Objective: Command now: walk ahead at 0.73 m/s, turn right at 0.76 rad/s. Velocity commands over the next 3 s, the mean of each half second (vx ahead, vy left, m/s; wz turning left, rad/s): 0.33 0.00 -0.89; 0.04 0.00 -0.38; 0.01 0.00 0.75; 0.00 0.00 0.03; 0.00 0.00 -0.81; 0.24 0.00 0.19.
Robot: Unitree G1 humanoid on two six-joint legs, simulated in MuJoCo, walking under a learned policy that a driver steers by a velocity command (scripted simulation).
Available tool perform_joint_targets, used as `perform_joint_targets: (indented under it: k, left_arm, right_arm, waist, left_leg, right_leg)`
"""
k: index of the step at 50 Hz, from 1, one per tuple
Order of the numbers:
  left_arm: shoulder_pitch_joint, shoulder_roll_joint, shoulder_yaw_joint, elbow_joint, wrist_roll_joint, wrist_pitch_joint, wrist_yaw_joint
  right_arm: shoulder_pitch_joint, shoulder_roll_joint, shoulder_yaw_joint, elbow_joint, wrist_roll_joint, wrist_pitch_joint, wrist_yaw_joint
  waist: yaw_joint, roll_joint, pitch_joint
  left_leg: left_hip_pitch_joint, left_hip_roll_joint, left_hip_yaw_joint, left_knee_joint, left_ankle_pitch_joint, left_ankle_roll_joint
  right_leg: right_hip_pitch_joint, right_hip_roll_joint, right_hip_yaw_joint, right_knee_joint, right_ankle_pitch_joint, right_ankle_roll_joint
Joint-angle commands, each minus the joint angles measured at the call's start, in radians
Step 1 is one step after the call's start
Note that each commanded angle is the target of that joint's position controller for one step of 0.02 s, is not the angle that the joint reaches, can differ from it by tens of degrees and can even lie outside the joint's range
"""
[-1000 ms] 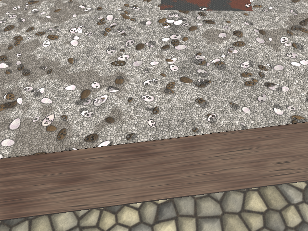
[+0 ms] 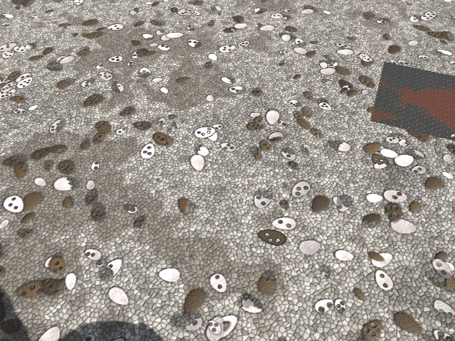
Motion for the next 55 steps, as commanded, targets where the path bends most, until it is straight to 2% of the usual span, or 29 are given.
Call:
perform_joint_targets:
  k: [1,4,6,8,9,10,11,12,13,14,15,16,18,20,22,25,28,29,30,31,32,34,40,45,46,47,48,51,55]
  left_arm:
    - [-0.007,-0.029,-0.001,-0.049,-0.002,-0.033,-0.028]
    - [0.011,-0.029,-0.005,-0.01,0.002,-0.034,-0.045]
    - [0.096,-0.004,0.004,0.017,0.036,-0.02,-0.022]
    - [0.426,0.068,0.041,0.146,0.039,-0.005,0.023]
    - [0.513,0.114,0.064,0.17,0.043,-0.01,0.044]
    - [0.514,0.228,0.084,0.166,0.026,-0.01,0.051]
    - [0.486,0.29,0.074,0.139,0.013,-0.018,0.045]
    - [0.427,0.256,0.076,0.099,-0.022,-0.008,0.041]
    - [0.308,0.211,0.066,0.055,-0.037,0.003,0.049]
    - [0.179,0.218,0.069,0.008,-0.02,0.01,0.065]
    - [0.151,0.171,0.056,-0.01,-0.027,0.0,0.072]
    - [0.151,0.118,0.031,-0.004,-0.021,-0.015,0.071]
    - [0.141,0.134,0.034,0.018,-0.012,-0.023,0.063]
    - [0.132,0.135,0.043,0.01,-0.023,-0.013,0.062]
    - [0.144,0.114,0.05,-0.007,-0.04,0.008,0.066]
    - [0.171,0.126,0.063,-0.036,-0.03,0.033,0.066]
    - [0.111,0.124,0.065,-0.08,-0.01,0.037,0.059]
    - [0.079,0.11,0.061,-0.093,-0.022,0.034,0.058]
    - [0.142,0.033,0.041,-0.101,-0.03,0.031,0.06]
    - [0.208,0.044,0.043,-0.133,-0.035,0.036,0.066]
    - [0.18,0.125,0.054,-0.117,0.017,0.039,0.058]
    - [0.111,0.107,0.052,-0.11,0.006,0.052,0.038]
    - [0.087,0.041,-0.002,-0.11,-0.018,0.079,0.011]
    - [0.126,0.056,-0.025,-0.073,0.002,0.063,0.052]
    - [0.155,0.113,-0.015,-0.071,0.01,0.051,0.061]
    - [0.158,0.217,0.006,-0.084,0.019,0.044,0.067]
    - [0.078,0.229,0.017,-0.094,0.018,0.045,0.07]
    - [-0.09,0.071,-0.025,-0.135,0.005,0.029,0.087]
    - [-0.011,0.052,-0.02,-0.112,-0.007,0.022,0.097]
  right_arm:
    - [-0.137,-0.015,0.012,-0.058,0.013,-0.06,-0.011]
    - [-0.101,-0.05,0.009,-0.055,0.009,-0.052,-0.034]
    - [-0.049,-0.085,0.003,-0.058,0.016,-0.03,-0.047]
    - [-0.074,-0.074,0.004,-0.068,0.035,0.008,-0.048]
    - [-0.173,-0.052,-0.005,-0.067,0.053,0.032,-0.043]
    - [-0.218,0.007,0.006,-0.085,0.022,0.049,-0.045]
    - [-0.061,0.059,0.028,-0.196,0.016,0.046,-0.043]
    - [-0.085,0.025,0.043,-0.221,-0.027,0.051,-0.047]
    - [-0.128,-0.017,0.039,-0.208,-0.05,0.058,-0.05]
    - [-0.11,-0.025,0.044,-0.205,-0.059,0.067,-0.045]
    - [-0.102,-0.048,0.032,-0.187,-0.079,0.085,-0.046]
    - [-0.17,-0.08,0.024,-0.207,-0.055,0.103,-0.056]
    - [-0.316,-0.056,0.034,-0.274,-0.022,0.116,-0.063]
    - [-0.294,0.003,0.056,-0.274,-0.012,0.117,-0.052]
    - [-0.342,0.003,0.059,-0.293,-0.003,0.114,-0.041]
    - [-0.454,-0.005,0.059,-0.329,-0.01,0.108,-0.037]
    - [-0.383,-0.025,0.05,-0.309,-0.002,0.086,-0.038]
    - [-0.319,-0.032,0.045,-0.292,-0.008,0.071,-0.043]
    - [-0.279,-0.091,0.03,-0.282,-0.015,0.066,-0.05]
    - [-0.239,-0.163,0.012,-0.289,-0.022,0.088,-0.047]
    - [-0.24,-0.116,0.011,-0.292,0.002,0.106,-0.043]
    - [-0.309,-0.04,0.027,-0.298,-0.003,0.128,-0.039]
    - [-0.322,-0.079,0.004,-0.265,-0.015,0.134,-0.012]
    - [-0.229,-0.128,-0.018,-0.219,0.003,0.163,0.026]
    - [-0.201,-0.118,-0.021,-0.223,0.006,0.153,0.033]
    - [-0.233,-0.061,-0.013,-0.268,0.026,0.142,0.045]
    - [-0.254,-0.089,-0.021,-0.271,0.014,0.141,0.037]
    - [-0.142,-0.109,-0.048,-0.205,0.001,0.165,0.038]
    - [-0.17,-0.063,-0.034,-0.221,-0.002,0.175,0.055]
  waist:
    - [0.101,0.031,0.062]
    - [0.091,0.026,0.045]
    - [0.109,0.017,0.013]
    - [0.226,0.005,-0.117]
    - [0.332,-0.08,-0.035]
    - [0.331,-0.136,0.069]
    - [0.13,-0.115,-0.079]
    - [0.134,0.065,-0.233]
    - [0.098,0.202,-0.168]
    - [0.045,0.134,-0.184]
    - [0.023,0.173,-0.192]
    - [0.001,0.249,-0.132]
    - [0.01,0.189,-0.046]
    - [0.03,0.074,-0.167]
    - [0.074,0.027,-0.22]
    - [0.124,-0.027,-0.137]
    - [0.08,-0.071,-0.057]
    - [0.035,-0.054,-0.037]
    - [0.057,0.107,-0.098]
    - [0.072,0.358,-0.218]
    - [0.058,0.232,-0.201]
    - [0.073,0.111,-0.104]
    - [0.069,0.208,-0.096]
    - [0.082,0.231,-0.029]
    - [0.085,0.158,-0.048]
    - [0.096,-0.096,-0.059]
    - [0.101,-0.193,-0.003]
    - [-0.008,-0.105,0.024]
    - [0.038,-0.108,-0.016]
  left_leg:
    - [-0.287,0.167,0.073,-0.034,0.49,0.017]
    - [-0.275,0.18,0.115,0.181,0.409,-0.028]
    - [-0.207,0.214,0.112,0.478,0.606,-0.049]
    - [-0.178,0.219,0.072,1.006,0.61,-0.05]
    - [-0.381,0.096,0.075,1.484,-0.035,-0.063]
    - [-0.671,-0.03,0.019,1.776,-0.553,-0.042]
    - [-0.995,0.022,-0.133,1.76,-0.468,-0.072]
    - [-1.029,0.058,-0.218,1.647,-0.308,-0.092]
    - [-0.991,0.082,-0.266,1.541,-0.226,-0.102]
    - [-0.996,0.106,-0.294,1.511,-0.23,-0.102]
    - [-0.958,0.12,-0.291,1.518,-0.297,-0.112]
    - [-0.836,0.141,-0.338,1.288,-0.082,-0.129]
    - [-0.567,0.121,-0.286,0.84,0.1,-0.144]
    - [-0.486,0.094,-0.292,0.677,0.227,-0.12]
    - [-0.519,0.066,-0.308,0.551,0.305,-0.09]
    - [-0.554,0.016,-0.337,0.431,0.242,-0.089]
    - [-0.418,0.003,-0.373,0.229,0.178,-0.063]
    - [-0.274,0.041,-0.376,0.079,0.274,-0.048]
    - [-0.092,0.262,-0.528,0.055,0.43,0.01]
    - [0.009,0.511,-0.844,-0.002,0.654,0.191]
    - [-0.017,0.477,-0.859,0.006,0.608,0.237]
    - [-0.166,0.341,-0.625,0.003,0.475,0.184]
    - [-0.337,0.205,-0.414,-0.047,0.285,0.129]
    - [-0.471,0.16,-0.519,-0.068,0.049,0.057]
    - [-0.55,0.129,-0.508,-0.03,-0.007,0.0]
    - [-0.657,0.01,-0.37,0.166,-0.053,-0.059]
    - [-0.599,-0.046,-0.265,0.411,-0.124,-0.056]
    - [-0.55,-0.007,-0.259,0.775,-0.029,-0.048]
    - [-0.629,0.04,-0.209,0.726,-0.014,-0.074]
  right_leg:
    - [0.274,0.045,-0.083,-0.265,0.522,-0.037]
    - [0.426,0.115,-0.151,-0.379,0.649,-0.026]
    - [0.514,0.181,-0.217,-0.424,0.582,-0.009]
    - [0.756,0.161,-0.176,-0.52,0.641,-0.049]
    - [0.876,0.061,-0.012,-0.713,0.708,-0.153]
    - [0.946,0.022,0.013,-0.541,0.944,-0.139]
    - [1.228,-0.172,0.265,-0.26,1.512,-0.235]
    - [1.252,-0.238,0.468,-0.346,1.35,-0.324]
    - [1.055,-0.226,0.515,-0.443,1.043,-0.362]
    - [0.931,-0.287,0.654,-0.51,0.644,-0.435]
    - [0.8,-0.304,0.718,-0.53,0.607,-0.45]
    - [0.581,-0.243,0.606,-0.579,0.619,-0.398]
    - [0.291,-0.036,0.416,-0.616,0.571,-0.258]
    - [0.393,0.051,0.353,-0.515,0.591,-0.177]
    - [0.522,0.086,0.361,-0.441,0.516,-0.111]
    - [0.551,0.092,0.493,-0.427,0.289,-0.076]
    - [0.481,0.103,0.6,-0.401,0.073,-0.057]
    - [0.392,0.148,0.573,-0.342,-0.054,-0.019]
    - [0.289,0.227,0.419,-0.149,-0.452,0.034]
    - [0.178,0.38,0.166,0.057,-0.834,0.074]
    - [0.12,0.281,0.129,0.23,-0.766,0.094]
    - [0.152,0.232,0.134,0.279,-0.604,0.12]
    - [0.365,0.219,0.063,-0.007,-0.539,0.116]
    - [0.675,0.201,-0.004,-0.554,-0.35,0.027]
    - [0.772,0.095,0.096,-0.592,-0.37,0.004]
    - [0.764,-0.145,0.358,-0.695,-0.561,-0.06]
    - [0.521,-0.284,0.44,-0.76,-0.564,-0.137]
    - [0.454,-0.151,0.178,-0.699,-0.217,-0.11]
    - [0.66,-0.149,0.055,-0.601,0.101,-0.113]
Next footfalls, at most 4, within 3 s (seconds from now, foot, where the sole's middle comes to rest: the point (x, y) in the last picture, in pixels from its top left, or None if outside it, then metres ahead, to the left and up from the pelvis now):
0.20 right None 0.34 -0.05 -0.91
0.60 left None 0.55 0.04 -0.91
0.92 right None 0.34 -0.07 -0.91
1.30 left None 0.45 0.13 -0.91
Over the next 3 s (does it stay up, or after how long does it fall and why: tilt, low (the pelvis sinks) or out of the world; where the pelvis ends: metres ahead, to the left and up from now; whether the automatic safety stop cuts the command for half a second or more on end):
stays up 0.49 0.03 -0.13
